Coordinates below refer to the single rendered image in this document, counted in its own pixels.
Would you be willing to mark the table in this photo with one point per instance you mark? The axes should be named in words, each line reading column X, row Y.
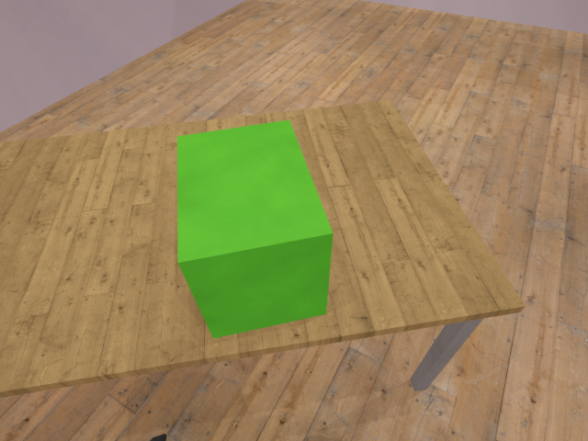
column 90, row 287

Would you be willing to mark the carton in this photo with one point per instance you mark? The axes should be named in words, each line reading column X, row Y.
column 253, row 240

